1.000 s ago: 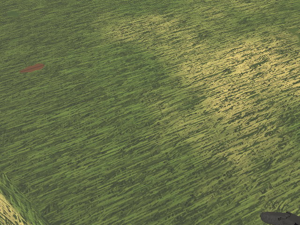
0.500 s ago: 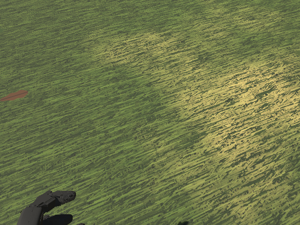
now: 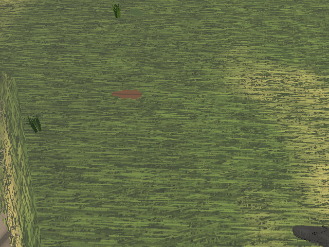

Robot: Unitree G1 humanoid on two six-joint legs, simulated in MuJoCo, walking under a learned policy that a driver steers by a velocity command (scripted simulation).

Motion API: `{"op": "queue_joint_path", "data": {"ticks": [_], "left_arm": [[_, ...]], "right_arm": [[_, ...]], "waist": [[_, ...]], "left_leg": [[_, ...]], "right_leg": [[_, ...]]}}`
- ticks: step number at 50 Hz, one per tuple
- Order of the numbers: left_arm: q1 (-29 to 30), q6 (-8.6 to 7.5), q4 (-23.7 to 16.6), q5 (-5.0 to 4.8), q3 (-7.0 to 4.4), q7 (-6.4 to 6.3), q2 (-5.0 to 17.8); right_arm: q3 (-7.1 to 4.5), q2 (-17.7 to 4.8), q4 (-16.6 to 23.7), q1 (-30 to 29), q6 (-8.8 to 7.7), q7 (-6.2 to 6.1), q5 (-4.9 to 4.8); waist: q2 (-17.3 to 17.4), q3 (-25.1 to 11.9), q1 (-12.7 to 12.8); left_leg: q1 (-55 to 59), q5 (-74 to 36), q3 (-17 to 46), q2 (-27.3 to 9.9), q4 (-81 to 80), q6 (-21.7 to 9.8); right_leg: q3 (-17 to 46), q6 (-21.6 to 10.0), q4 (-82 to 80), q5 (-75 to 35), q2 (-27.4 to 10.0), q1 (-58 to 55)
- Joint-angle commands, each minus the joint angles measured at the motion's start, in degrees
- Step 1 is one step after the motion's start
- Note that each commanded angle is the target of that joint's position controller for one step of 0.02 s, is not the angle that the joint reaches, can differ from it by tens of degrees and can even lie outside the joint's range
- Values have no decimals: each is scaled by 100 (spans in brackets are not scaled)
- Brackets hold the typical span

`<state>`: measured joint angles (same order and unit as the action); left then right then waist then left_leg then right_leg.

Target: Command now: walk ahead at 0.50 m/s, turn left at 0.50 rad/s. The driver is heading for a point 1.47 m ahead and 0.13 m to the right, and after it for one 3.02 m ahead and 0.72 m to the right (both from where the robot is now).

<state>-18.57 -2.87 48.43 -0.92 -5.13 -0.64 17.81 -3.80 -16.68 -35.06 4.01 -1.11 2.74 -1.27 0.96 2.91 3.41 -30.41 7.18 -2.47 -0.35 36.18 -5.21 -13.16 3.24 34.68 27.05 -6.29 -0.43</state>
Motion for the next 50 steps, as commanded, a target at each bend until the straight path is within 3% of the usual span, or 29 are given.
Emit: {"op": "queue_joint_path", "data": {"ticks": [1,2,3,4,5,6,8,10,15,20,23,24,25,26,27,28,29,30,31,32,34,36,42,46,48,50], "left_arm": [[-102,-344,-738,123,135,68,306],[488,-432,-808,-153,4,129,761],[677,-482,-866,-169,44,126,695],[719,-485,-792,-31,43,74,662],[616,-428,-731,40,8,55,696],[470,-349,-678,47,1,68,680],[355,-226,-604,88,29,65,511],[671,-168,-694,121,69,45,393],[1537,-238,-870,74,164,139,187],[2140,-310,-1090,22,182,295,248],[1930,-344,-1090,34,144,359,373],[1610,-353,-1014,42,93,347,474],[910,-357,-806,63,-17,309,659],[-51,-356,-613,122,-114,265,972],[-651,-320,-490,160,-255,250,1506],[-842,-300,-403,38,-130,276,1044],[-422,-289,-453,0,-33,256,794],[16,-256,-541,44,15,232,669],[328,-240,-569,96,69,237,535],[506,-269,-595,154,117,238,409],[599,-316,-560,135,124,244,390],[536,-354,-468,106,88,215,533],[98,-265,-213,27,47,104,727],[-320,-149,25,-18,23,87,804],[-348,-77,99,-38,-8,60,857],[-243,-20,118,-43,-44,29,944]], "right_arm": [[-509,-1653,69,2106,-72,-126,-14],[-366,-1186,-61,2041,-150,-77,48],[-318,-1057,-96,1785,-197,-77,48],[-251,-863,-71,1358,-211,-92,57],[-175,-671,-11,1048,-226,-103,123],[-146,-608,25,905,-243,-112,168],[-152,-648,-53,905,-319,-137,144],[-170,-735,-180,1025,-362,-188,134],[-166,-798,-461,1380,-339,-277,89],[-201,-882,-795,1813,-266,-290,42],[-240,-956,-901,1814,-186,-331,24],[-249,-998,-897,1729,-163,-342,25],[-218,-947,-887,1646,-134,-348,39],[-112,-731,-800,1659,-126,-364,110],[52,-190,-711,2460,-234,-324,109],[43,-369,-771,2236,-334,-300,63],[-71,-796,-620,1679,-393,-261,-72],[-58,-806,-504,1255,-419,-262,-82],[-67,-760,-462,1039,-416,-268,7],[-96,-713,-492,1131,-375,-278,53],[-69,-502,-613,1418,-275,-288,58],[-44,-412,-563,1260,-227,-314,94],[59,-169,-317,116,-333,-235,93],[73,-195,-116,-490,-393,-113,30],[55,-277,-38,-578,-421,-51,30],[-6,-435,-100,-262,-437,-29,46]], "waist": [[1140,-2637,-899],[523,-2012,-1091],[425,-1349,-927],[106,-959,-692],[212,-760,-457],[325,-729,-313],[261,-681,-229],[180,-453,-285],[237,-149,-636],[261,136,-845],[399,23,-654],[465,-181,-459],[391,-641,-82],[125,-1463,307],[-1266,-2376,111],[-1536,-2559,298],[-1060,-1607,298],[-615,-1024,171],[-399,-556,11],[-534,-426,-195],[-654,-417,-380],[-567,-290,-406],[-409,-70,-30],[-411,96,178],[-462,109,106],[-563,-94,-138]], "left_leg": [[5422,1304,5045,-2003,-1683,-1911],[5063,1183,4273,-1863,-1895,-1525],[4256,795,3481,-1666,-1869,-1321],[3427,242,2855,-1440,-1872,-1133],[2757,-390,2412,-1251,-1990,-1036],[2369,-643,2220,-1153,-2148,-1025],[2036,-1119,1846,-1087,-2386,-1099],[1954,-1312,1533,-1027,-2570,-1079],[2125,-839,1001,-805,-2689,-746],[2893,-746,1184,-1192,-2424,-712],[3346,-1574,1267,-1365,-2002,-547],[3381,-2458,1193,-1284,-1623,-466],[3248,-3280,973,-1006,-784,-331],[2411,-2591,733,-704,617,-128],[89,84,409,239,2926,365],[-845,2580,1065,463,3662,376],[-1378,2280,1096,80,3987,313],[-1356,1758,852,-232,3777,272],[-1204,1393,741,-426,3382,288],[-840,1108,777,-612,3063,303],[-441,902,702,-689,2773,397],[-602,569,632,-745,2368,527],[-525,-1199,367,-573,226,635],[-600,-1206,335,-422,-445,538],[-627,-807,370,-378,-650,394],[-100,-373,257,-224,-777,228]], "right_leg": [[1501,-162,4366,832,726,4222],[1772,-267,4486,330,413,4728],[1673,-362,4124,-136,179,4758],[1645,-359,3685,-531,-63,4463],[1679,-349,3341,-798,-219,4009],[1687,-319,3209,-962,-268,3675],[1603,-193,2875,-1217,-250,3502],[1583,-68,2307,-1753,-241,3743],[1470,-59,451,-3398,2,3659],[1471,-285,-361,-3211,190,3835],[1398,-533,-597,-2533,321,3502],[1243,-643,-660,-2344,484,2980],[1068,-809,-770,-2449,659,1965],[1649,-1133,-468,-2756,64,297],[4209,-2081,-691,-1776,-1357,-2014],[5619,-2186,-1613,-721,-1556,-2286],[4907,-1884,-1761,-175,-1419,-1600],[4218,-1706,-1876,-398,-1214,-741],[3708,-1665,-2074,-884,-999,65],[3364,-1604,-2229,-1333,-819,568],[2906,-1653,-2491,-1882,-641,1006],[2553,-1736,-2671,-2408,-622,1138],[1715,-1475,-2764,-2926,-326,901],[1793,-1456,-2547,-2893,-613,251],[1870,-1380,-2302,-3189,-805,-147],[1857,-1264,-1863,-4101,-854,-370]]}}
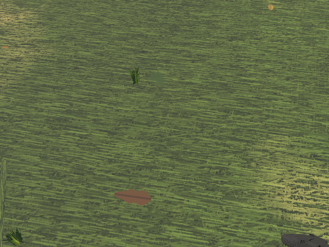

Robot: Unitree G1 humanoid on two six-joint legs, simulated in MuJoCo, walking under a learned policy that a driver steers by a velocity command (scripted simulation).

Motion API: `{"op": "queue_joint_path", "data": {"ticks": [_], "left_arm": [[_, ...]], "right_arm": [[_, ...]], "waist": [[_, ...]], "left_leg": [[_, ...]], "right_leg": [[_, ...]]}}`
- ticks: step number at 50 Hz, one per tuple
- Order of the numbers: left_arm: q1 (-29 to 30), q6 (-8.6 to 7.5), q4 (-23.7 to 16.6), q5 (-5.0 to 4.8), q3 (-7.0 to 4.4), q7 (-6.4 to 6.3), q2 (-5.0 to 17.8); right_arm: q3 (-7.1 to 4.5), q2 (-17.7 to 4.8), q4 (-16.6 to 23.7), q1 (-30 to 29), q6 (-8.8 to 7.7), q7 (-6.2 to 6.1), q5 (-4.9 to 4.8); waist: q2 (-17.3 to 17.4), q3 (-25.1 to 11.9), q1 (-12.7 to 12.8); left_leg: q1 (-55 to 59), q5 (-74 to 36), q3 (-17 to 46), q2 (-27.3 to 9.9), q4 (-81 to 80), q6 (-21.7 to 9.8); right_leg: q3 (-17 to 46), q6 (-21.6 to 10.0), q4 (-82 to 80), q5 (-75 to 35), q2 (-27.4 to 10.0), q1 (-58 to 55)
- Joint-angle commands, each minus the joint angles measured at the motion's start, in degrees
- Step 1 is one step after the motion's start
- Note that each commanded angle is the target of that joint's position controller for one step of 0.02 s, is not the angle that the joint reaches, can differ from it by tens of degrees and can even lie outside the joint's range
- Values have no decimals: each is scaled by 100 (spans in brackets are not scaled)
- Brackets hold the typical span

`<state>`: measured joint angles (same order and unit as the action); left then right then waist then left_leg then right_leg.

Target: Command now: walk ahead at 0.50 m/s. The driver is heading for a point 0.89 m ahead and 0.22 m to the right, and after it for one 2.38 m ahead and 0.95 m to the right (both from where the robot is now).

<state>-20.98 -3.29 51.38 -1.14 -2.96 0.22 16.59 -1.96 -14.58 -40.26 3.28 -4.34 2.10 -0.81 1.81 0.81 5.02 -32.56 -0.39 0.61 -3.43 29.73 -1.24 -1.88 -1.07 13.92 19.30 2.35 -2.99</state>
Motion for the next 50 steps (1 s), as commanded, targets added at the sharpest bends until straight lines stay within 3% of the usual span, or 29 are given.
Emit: {"op": "queue_joint_path", "data": {"ticks": [1,2,3,4,5,6,7,8,10,13,17,19,22,25,26,27,28,29,30,31,32,33,34,36,40,43,47,49,50], "left_arm": [[134,53,-192,-26,-261,-69,1082],[133,71,-223,17,-194,-82,917],[-6,51,-369,186,-38,-83,534],[-738,-79,-376,75,118,-24,-25],[-261,-168,-307,-75,-41,9,689],[285,-220,-483,-176,-117,29,894],[526,-220,-512,-144,-113,1,810],[594,-178,-507,-69,-143,-14,753],[303,-24,-412,-81,-146,-16,542],[463,121,-495,-60,-141,-41,353],[945,81,-740,57,-113,36,220],[1400,66,-939,96,-63,129,92],[1554,110,-1165,87,-108,260,200],[1091,138,-1215,121,-259,346,519],[572,119,-1107,110,-365,337,709],[61,100,-1012,135,-499,238,1029],[64,134,-1075,125,-578,85,1557],[253,112,-1355,236,-550,113,1687],[461,132,-1514,178,-479,151,1302],[807,135,-1561,95,-411,136,1058],[1018,165,-1559,15,-366,100,883],[1171,210,-1581,2,-338,51,792],[1229,252,-1624,80,-331,19,785],[1263,287,-1700,155,-373,-34,880],[1209,385,-1779,92,-437,-184,1027],[1317,464,-1840,119,-404,-227,942],[1206,525,-1793,171,-325,-185,801],[1273,560,-1782,131,-255,-173,715],[1131,566,-1718,105,-213,-174,620]], "right_arm": [[-274,-784,271,346,-119,17,21],[-417,-1072,2,1239,-113,-35,43],[-524,-1515,-136,2222,-83,-109,112],[-548,-1722,-218,2251,-67,-70,108],[-410,-1123,-147,2147,-67,-79,51],[-342,-942,-121,1777,-80,-109,58],[-305,-847,-101,1414,-93,-115,96],[-267,-679,-104,1151,-118,-107,118],[-253,-560,-162,953,-205,-103,169],[-304,-678,-328,939,-278,-138,180],[-328,-836,-389,718,-186,-281,196],[-345,-924,-471,906,-112,-366,155],[-397,-1060,-570,1027,51,-427,48],[-474,-1203,-494,775,226,-512,-77],[-470,-1171,-448,682,283,-532,-94],[-427,-1069,-441,831,289,-518,-51],[-238,-465,-295,1239,249,-448,304],[-160,-490,-199,1674,181,-344,255],[-270,-950,-263,1257,153,-273,75],[-278,-963,-120,820,168,-283,-10],[-284,-886,-187,695,216,-360,63],[-316,-948,-158,635,287,-425,127],[-332,-944,-150,672,354,-432,126],[-301,-773,-169,804,396,-455,133],[-272,-695,-121,598,428,-500,133],[-273,-713,-107,513,426,-473,98],[-258,-719,-58,481,322,-385,80],[-252,-654,-117,717,253,-308,89],[-260,-688,-136,800,226,-273,138]], "waist": [[-653,-210,-633],[-524,-836,-1023],[317,-1753,-1289],[1763,-2320,-866],[924,-1861,-1152],[631,-1070,-1120],[206,-689,-937],[197,-371,-784],[381,-276,-532],[206,-5,-451],[187,170,-453],[142,128,-667],[200,-2,-690],[337,-263,-354],[213,-511,-84],[-234,-819,152],[-1612,-1289,-296],[-1755,-2369,-477],[-740,-2390,-154],[-505,-1689,-223],[-73,-1165,-369],[-183,-891,-483],[-421,-795,-598],[-655,-814,-658],[-723,-979,-546],[-932,-875,-474],[-1087,-812,-341],[-1051,-774,-515],[-929,-693,-569]], "left_leg": [[910,393,-231,263,-287,-303],[2287,241,-204,222,-223,-498],[4099,61,1211,-1012,-20,-876],[5565,1403,3811,-2026,-801,-1714],[5230,2171,3686,-1866,-1108,-1467],[4482,1957,2784,-1702,-1239,-1218],[3733,1444,2190,-1489,-1415,-1090],[3190,1040,1705,-1289,-1621,-1027],[2628,597,1099,-1126,-1970,-984],[2398,-49,408,-1115,-2231,-1017],[2225,-1928,-784,-763,-2030,-793],[2384,-2197,-1007,-779,-1886,-746],[3072,-2429,-1038,-1037,-1454,-704],[3385,-3458,-1043,-1152,-396,-532],[3310,-3417,-1132,-967,438,-374],[2807,-2443,-1223,-566,1693,-49],[1149,2153,-1162,100,3499,330],[-221,4394,-37,975,5122,534],[-429,3869,631,574,5249,414],[-625,3337,539,407,4933,342],[-592,2965,497,193,4479,370],[-351,2732,514,88,4053,388],[11,2590,484,106,3812,392],[277,2449,392,229,3266,474],[352,2018,498,304,2401,637],[535,1756,489,292,1916,657],[968,1903,362,272,1188,541],[1544,1434,207,323,134,355],[1955,941,257,216,-543,208]], "right_leg": [[563,-723,843,-4221,-1560,-58],[333,-549,1940,-4352,-1250,394],[117,-332,3864,-2388,-822,1699],[444,-82,5495,1376,150,3807],[1029,-134,6018,1383,-188,4420],[923,-189,5975,816,-439,4657],[809,-153,5734,309,-702,4438],[810,-105,5425,-21,-849,4267],[843,-21,5228,-375,-1003,3754],[891,101,4892,-829,-1024,4040],[440,212,3303,-2002,-811,3718],[140,191,2672,-2503,-688,3501],[55,54,2234,-2223,-598,3532],[-181,-239,2060,-1347,-280,3029],[-260,-393,1678,-1529,-74,2407],[67,-612,1127,-2834,-92,1408],[1734,-1178,1682,-5840,-1361,-104],[4219,-2538,1262,-5459,-2495,-1249],[3693,-2295,961,-4518,-2200,-954],[3036,-1973,843,-3739,-1900,-299],[2634,-1656,697,-3094,-1612,414],[2442,-1521,569,-2705,-1445,1042],[2334,-1431,446,-2483,-1276,1503],[2164,-1400,404,-2656,-1107,1817],[2294,-1282,437,-1779,-994,1854],[2385,-1142,393,-733,-907,2024],[2616,-1118,636,-916,-1004,1914],[2628,-960,914,-1151,-924,1933],[2506,-746,1089,-1031,-746,2080]]}}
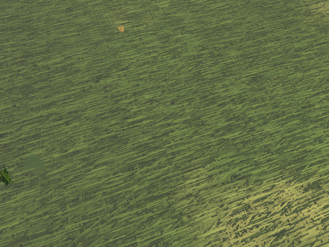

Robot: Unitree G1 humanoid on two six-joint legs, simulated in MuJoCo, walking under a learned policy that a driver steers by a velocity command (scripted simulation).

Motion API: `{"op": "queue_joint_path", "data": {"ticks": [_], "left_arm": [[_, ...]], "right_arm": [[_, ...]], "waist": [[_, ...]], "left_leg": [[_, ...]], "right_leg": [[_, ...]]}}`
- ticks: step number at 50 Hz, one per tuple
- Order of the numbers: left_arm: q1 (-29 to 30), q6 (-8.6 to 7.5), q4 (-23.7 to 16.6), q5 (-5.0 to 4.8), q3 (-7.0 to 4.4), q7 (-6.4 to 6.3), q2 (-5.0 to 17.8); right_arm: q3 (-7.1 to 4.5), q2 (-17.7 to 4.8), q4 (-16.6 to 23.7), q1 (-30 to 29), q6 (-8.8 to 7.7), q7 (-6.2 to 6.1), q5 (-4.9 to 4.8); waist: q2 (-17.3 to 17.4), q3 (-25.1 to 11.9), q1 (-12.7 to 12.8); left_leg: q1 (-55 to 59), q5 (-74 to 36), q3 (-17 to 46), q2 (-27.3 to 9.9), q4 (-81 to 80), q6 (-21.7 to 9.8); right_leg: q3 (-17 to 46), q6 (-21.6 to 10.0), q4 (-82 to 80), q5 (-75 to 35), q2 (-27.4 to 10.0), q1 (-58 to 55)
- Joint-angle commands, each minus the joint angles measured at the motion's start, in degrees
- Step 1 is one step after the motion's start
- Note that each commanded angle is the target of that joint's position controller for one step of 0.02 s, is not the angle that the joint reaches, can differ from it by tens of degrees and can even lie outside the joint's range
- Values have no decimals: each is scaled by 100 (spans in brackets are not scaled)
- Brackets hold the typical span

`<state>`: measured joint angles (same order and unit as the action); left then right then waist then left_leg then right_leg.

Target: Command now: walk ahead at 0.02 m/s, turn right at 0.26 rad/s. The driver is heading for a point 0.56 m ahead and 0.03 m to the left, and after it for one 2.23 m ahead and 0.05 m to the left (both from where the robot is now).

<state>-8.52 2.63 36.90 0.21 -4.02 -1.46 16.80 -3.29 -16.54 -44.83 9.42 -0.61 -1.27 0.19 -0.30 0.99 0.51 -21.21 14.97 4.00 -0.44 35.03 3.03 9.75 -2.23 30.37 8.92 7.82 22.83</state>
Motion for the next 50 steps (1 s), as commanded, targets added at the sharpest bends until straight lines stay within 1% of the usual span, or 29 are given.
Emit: {"op": "queue_joint_path", "data": {"ticks": [1,2,3,4,6,8,10,13,15,16,17,18,20,22,24,25,27,28,29,30,31,32,33,36,41,44,47,49,50], "left_arm": [[-355,-46,-239,18,-43,-5,399],[-505,-103,-339,-8,-60,19,369],[-210,-168,-357,77,-137,13,723],[-55,-170,-328,14,-231,14,927],[-150,-79,-169,7,-232,-18,745],[-235,-34,-75,-16,-114,-3,363],[-52,-60,-72,-40,2,23,96],[-189,-66,103,-96,-26,37,182],[-184,-49,99,0,-76,1,553],[-206,-25,108,27,-148,-44,904],[-185,-29,224,45,-121,12,671],[-240,-50,254,64,-60,59,403],[-342,-83,350,48,-86,46,567],[-639,-170,400,4,-131,24,799],[-768,-278,474,-59,-135,-5,851],[-668,-320,468,-84,-116,-17,798],[-233,-345,355,-144,-64,-2,647],[-49,-374,278,-122,-18,-1,469],[134,-439,98,-106,74,-10,114],[237,-545,-156,-187,35,-54,240],[197,-626,-138,-268,-61,-56,560],[4,-693,-22,-279,-72,3,555],[-94,-745,75,-237,-66,49,474],[133,-770,78,-123,-56,177,305],[852,-760,-139,-136,105,316,-43],[1130,-757,-255,-183,98,375,104],[1056,-778,-286,-179,26,402,371],[76,-766,-6,-137,-148,347,678],[-922,-740,276,-143,-272,284,913]], "right_arm": [[-180,-847,377,223,-156,64,172],[-242,-1189,363,-37,-117,45,267],[-166,-828,462,-148,-132,37,300],[-145,-751,486,-182,-151,21,232],[-154,-784,450,-235,-158,-12,45],[-99,-629,379,-269,-110,-6,10],[-86,-558,307,-179,-31,18,24],[-74,-600,188,-9,39,44,-50],[-27,-530,106,251,-68,86,-8],[-17,-526,108,402,-165,159,103],[20,-392,46,300,-202,167,99],[21,-470,-5,25,-183,157,100],[19,-370,-4,-146,-87,94,20],[0,-352,87,-216,-122,65,-53],[-24,-327,164,-267,-279,98,-143],[-35,-309,127,-139,-363,142,-173],[-65,-277,-155,476,-482,224,-197],[-131,-436,-374,926,-499,233,-150],[-242,-859,-525,1458,-519,228,-109],[-354,-1348,-559,1829,-546,301,-53],[-246,-1035,-482,1623,-579,292,7],[-173,-786,-394,1391,-592,258,-20],[-159,-747,-339,1245,-582,232,-36],[-60,-550,-328,1181,-501,196,-28],[-99,-843,-410,1389,-394,88,-72],[-132,-950,-502,1554,-374,88,-135],[-180,-1021,-544,1476,-333,85,-172],[-192,-1052,-527,1361,-281,74,-159],[-132,-914,-470,1360,-265,56,-97]], "waist": [[19,-676,21],[1399,-380,390],[1458,-406,85],[1180,-375,-7],[907,-335,-4],[823,-343,55],[1056,-464,-91],[1128,-540,-43],[670,-635,-153],[-68,-728,-374],[-493,-793,-297],[-292,-651,-111],[-553,-156,-40],[-1066,385,72],[-1303,720,70],[-1337,729,-34],[-1083,590,-431],[-705,440,-595],[466,279,-696],[1701,255,-786],[1243,432,-661],[909,517,-505],[714,431,-431],[638,376,-406],[598,376,-580],[661,524,-594],[665,509,-341],[615,-168,260],[479,-828,706]], "left_leg": [[1158,-973,752,-948,-1502,-526],[933,-1681,1725,-1702,-1706,-1268],[577,-1649,2171,-2059,-1861,-1746],[678,-1647,1992,-1897,-1803,-1746],[995,-1963,1506,-1593,-1586,-1529],[1085,-2529,980,-1254,-1403,-1360],[1242,-2887,662,-1010,-1231,-1273],[1362,-2821,646,-928,-1041,-1208],[902,-1959,642,-826,-1062,-776],[593,-1417,318,-499,-935,-554],[912,-769,-69,-223,-980,-306],[980,-251,-233,-102,-825,-176],[562,874,-559,181,-373,-219],[-132,1200,-748,292,310,-301],[-362,1052,-548,100,715,-510],[-272,1058,-488,16,603,-641],[962,708,-518,58,-510,-853],[1653,378,-211,-73,-781,-875],[2204,1364,1202,-863,-1560,-1192],[2583,1961,3438,-2000,-2490,-1931],[2575,1966,3803,-2257,-2555,-2132],[2623,1803,3234,-2047,-2461,-1971],[2673,1592,2712,-1829,-2474,-1775],[2396,39,1445,-1333,-2687,-1447],[1810,-1093,314,-1009,-2766,-1370],[1707,-1057,317,-1262,-2805,-1366],[2100,-1833,279,-1495,-2511,-1224],[2077,-3747,-100,-1237,-1203,-1014],[1403,-3599,-306,-959,66,-825]], "right_leg": [[885,-266,137,710,-876,-155],[-92,45,693,1796,-90,380],[-140,279,1476,2253,-318,227],[-135,378,2063,2222,-355,303],[-131,580,2634,2049,-442,555],[-335,694,2222,1910,-571,328],[-655,731,1215,1718,-670,-150],[-897,614,-705,368,-628,-981],[-406,349,-958,-900,-1042,-1847],[-158,97,-466,-1805,-1369,-2123],[-226,-86,-420,-850,-1269,-1631],[-226,-86,-625,167,-1145,-1384],[-31,-198,-972,2129,-1141,-914],[875,-556,-1584,3564,-1698,-694],[1630,-877,-1883,3710,-2188,-527],[1614,-882,-1844,3490,-2228,-519],[979,-585,-1507,2888,-1839,-31],[518,-364,-875,2298,-1513,315],[-447,39,639,1814,-846,986],[-786,216,2077,2225,-500,1886],[-380,149,3032,2461,-773,2450],[-315,34,3386,1976,-999,2647],[-428,-50,3405,1488,-1161,2723],[-686,20,2693,514,-1373,2309],[-1120,325,746,-583,-1085,1271],[-1089,255,309,-871,-1027,898],[-1041,-27,35,-638,-982,622],[-1276,-303,-98,-475,-695,-799],[-1085,-483,29,-373,-878,-2250]]}}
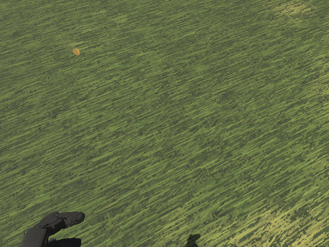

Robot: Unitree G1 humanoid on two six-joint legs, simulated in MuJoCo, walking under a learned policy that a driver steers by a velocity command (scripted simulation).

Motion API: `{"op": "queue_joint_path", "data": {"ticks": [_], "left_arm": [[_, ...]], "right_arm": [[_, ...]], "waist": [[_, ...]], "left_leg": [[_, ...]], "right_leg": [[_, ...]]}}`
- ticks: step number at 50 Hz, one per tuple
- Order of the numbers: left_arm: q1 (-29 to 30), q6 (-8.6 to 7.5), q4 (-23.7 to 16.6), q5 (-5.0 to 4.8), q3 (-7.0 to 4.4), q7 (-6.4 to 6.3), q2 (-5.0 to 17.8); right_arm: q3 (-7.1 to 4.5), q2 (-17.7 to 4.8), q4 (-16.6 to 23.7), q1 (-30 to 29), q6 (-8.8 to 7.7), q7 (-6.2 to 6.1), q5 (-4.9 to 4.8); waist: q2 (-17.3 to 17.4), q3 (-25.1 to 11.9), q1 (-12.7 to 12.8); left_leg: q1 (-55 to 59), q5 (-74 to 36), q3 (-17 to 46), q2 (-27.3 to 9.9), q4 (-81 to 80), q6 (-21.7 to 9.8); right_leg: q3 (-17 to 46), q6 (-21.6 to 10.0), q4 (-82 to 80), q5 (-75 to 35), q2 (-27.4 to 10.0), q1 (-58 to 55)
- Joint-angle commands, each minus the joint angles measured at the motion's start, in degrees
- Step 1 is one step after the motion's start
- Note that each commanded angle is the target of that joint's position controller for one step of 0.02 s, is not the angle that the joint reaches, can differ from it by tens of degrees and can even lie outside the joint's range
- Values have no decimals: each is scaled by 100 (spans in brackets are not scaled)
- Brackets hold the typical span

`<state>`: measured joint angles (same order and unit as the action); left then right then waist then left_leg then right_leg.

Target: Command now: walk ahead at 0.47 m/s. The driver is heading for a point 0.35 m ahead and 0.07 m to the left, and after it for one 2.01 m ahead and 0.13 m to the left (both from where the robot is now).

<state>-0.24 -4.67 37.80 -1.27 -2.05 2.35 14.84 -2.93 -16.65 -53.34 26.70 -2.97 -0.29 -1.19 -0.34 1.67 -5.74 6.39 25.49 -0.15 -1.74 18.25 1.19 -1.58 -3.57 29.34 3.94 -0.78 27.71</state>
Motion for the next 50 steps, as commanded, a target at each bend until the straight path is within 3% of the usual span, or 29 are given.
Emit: {"op": "queue_joint_path", "data": {"ticks": [1,2,3,4,5,6,7,9,11,13,16,21,23,25,26,27,28,29,30,31,32,33,34,36,38,40,43,47,50], "left_arm": [[-2517,26,303,147,-588,-148,1704],[-2636,25,374,114,-503,-95,1545],[-2186,-5,359,62,-365,-84,1125],[-1727,-17,314,40,-307,-79,973],[-1380,-29,287,84,-262,-68,816],[-1144,-69,274,152,-229,-55,666],[-1019,-112,308,185,-222,-54,591],[-1036,-221,451,175,-236,-61,575],[-1160,-269,598,216,-271,-100,675],[-1290,-266,710,228,-280,-152,729],[-1301,-248,777,204,-271,-216,821],[-1935,-68,1105,111,-301,-270,953],[-2093,56,1214,59,-313,-272,1002],[-2013,142,1221,41,-341,-300,1160],[-1966,182,1227,57,-353,-318,1240],[-1858,228,1216,64,-335,-341,1247],[-1839,196,1110,106,-269,-372,1157],[-2584,42,973,184,13,-239,302],[-2306,-160,1141,47,-62,-159,669],[-1540,-249,851,-193,-185,-118,1025],[-1236,-293,727,-187,-147,-141,924],[-1160,-277,764,-73,-165,-183,860],[-1320,-204,822,-15,-194,-195,829],[-1657,-50,946,39,-170,-200,633],[-1509,47,881,94,-150,-237,547],[-1087,49,734,136,-133,-253,523],[-486,-35,598,116,-71,-189,402],[91,-92,421,44,-54,-81,466],[84,-129,348,54,-103,4,645]], "right_arm": [[21,-297,580,137,-83,-24,134],[89,-126,534,325,-217,5,40],[-88,-755,657,-305,-292,46,-135],[-118,-862,792,-764,-334,53,-166],[-117,-778,777,-888,-328,29,-90],[-136,-689,726,-808,-272,22,-37],[-128,-574,655,-644,-190,28,-43],[-114,-401,621,-604,-45,10,-57],[-129,-390,748,-913,15,-19,-45],[-139,-386,858,-1196,-14,-6,-16],[-98,-305,1013,-1669,-82,98,13],[30,-100,1505,-2596,-109,287,15],[41,-101,1707,-2775,-123,367,19],[-23,-262,1782,-2576,-126,407,23],[-117,-453,1717,-2145,-115,396,23],[-269,-719,1513,-1317,-107,348,10],[-432,-1100,1293,-376,-64,246,17],[-555,-1700,1164,53,-45,193,47],[-396,-1167,1233,169,-55,172,60],[-309,-977,1245,-216,-78,169,107],[-269,-844,1295,-694,-100,165,87],[-211,-631,1316,-1053,-120,175,97],[-153,-451,1356,-1242,-149,181,158],[-162,-453,1350,-1356,-210,195,145],[-200,-603,1254,-1304,-276,175,121],[-220,-674,1152,-1168,-271,113,116],[-227,-751,1038,-996,-224,48,92],[-268,-870,774,-605,-170,33,27],[-314,-929,649,-602,-86,-14,-4]], "waist": [[-842,-1910,1274],[-1657,-2405,1175],[-1101,-1357,1172],[-761,-669,1025],[-387,-380,838],[-456,-226,636],[-582,-249,495],[-491,-148,415],[-337,73,460],[-247,165,537],[-182,245,688],[19,504,1087],[-19,509,1053],[-263,205,794],[-416,-141,513],[-403,-634,24],[-164,-1245,-399],[1223,-2107,31],[748,-2708,-203],[603,-1755,-232],[292,-1089,-7],[89,-628,213],[250,-469,434],[338,-414,650],[308,-224,703],[297,-67,594],[335,44,365],[397,186,155],[450,167,315]], "left_leg": [[-3302,-2403,-132,-129,4089,-291],[-4279,776,608,464,5198,-235],[-4897,488,742,77,5681,-326],[-4984,-93,533,-207,5548,-414],[-4740,-576,469,-437,5282,-401],[-4409,-933,512,-622,5011,-378],[-4085,-1133,549,-717,4911,-345],[-4022,-1328,582,-717,4781,-258],[-4417,-1749,752,-662,4420,-173],[-4696,-2371,858,-551,3814,-123],[-4497,-3247,512,-429,2720,-135],[-4875,-3108,139,-349,1753,-311],[-4937,-2506,-24,-220,1541,-444],[-4321,-1898,-322,95,1451,-644],[-3683,-1683,-433,298,1439,-767],[-2476,-1949,-518,512,1153,-938],[-605,-2288,201,56,1267,-1195],[1775,-1427,3211,-1593,1101,-2287],[2010,-1327,4570,-2047,248,-2448],[1318,-1580,3519,-1808,75,-2077],[358,-2041,2693,-1571,-22,-1848],[-443,-2516,2091,-1325,-186,-1709],[-1004,-2749,1696,-1130,-389,-1628],[-1519,-2908,1380,-999,-750,-1688],[-1750,-3169,1060,-974,-958,-1712],[-1709,-3226,785,-875,-1047,-1636],[-1703,-2922,374,-642,-1072,-1382],[-1127,-2510,498,-941,-941,-1320],[-455,-2933,641,-1266,-559,-1170]], "right_leg": [[2335,-1061,11,1052,-1559,-4895],[4590,-1454,-1267,2528,-2172,-5134],[4092,-1148,-1527,3019,-1984,-4360],[3285,-985,-1607,2514,-1801,-3526],[2595,-889,-1714,1801,-1580,-2824],[2041,-802,-1870,1241,-1345,-2308],[1695,-771,-2036,978,-1228,-2005],[1154,-819,-2258,467,-1179,-1707],[774,-835,-2390,101,-1189,-1687],[432,-797,-2427,-236,-1162,-1865],[-152,-628,-2503,-552,-1036,-1970],[-488,-581,-2240,-1122,-1346,-3060],[-479,-585,-1906,-1820,-1501,-3512],[-536,-515,-1289,-3628,-1554,-3730],[-574,-451,-681,-4531,-1523,-3786],[-760,-300,358,-4846,-1355,-3476],[-810,-124,1809,-3691,-1173,-2200],[-689,269,4206,853,-79,420],[569,208,4954,2979,240,1002],[694,119,5080,2636,-83,1465],[589,73,4630,2113,-382,1452],[504,116,4160,1780,-583,1277],[529,154,3912,1515,-732,872],[476,292,3627,1248,-793,498],[430,458,3179,901,-841,681],[402,574,2441,260,-846,956],[240,561,1078,-854,-634,700],[237,440,282,-1094,-434,678],[336,173,-6,-485,-387,710]]}}
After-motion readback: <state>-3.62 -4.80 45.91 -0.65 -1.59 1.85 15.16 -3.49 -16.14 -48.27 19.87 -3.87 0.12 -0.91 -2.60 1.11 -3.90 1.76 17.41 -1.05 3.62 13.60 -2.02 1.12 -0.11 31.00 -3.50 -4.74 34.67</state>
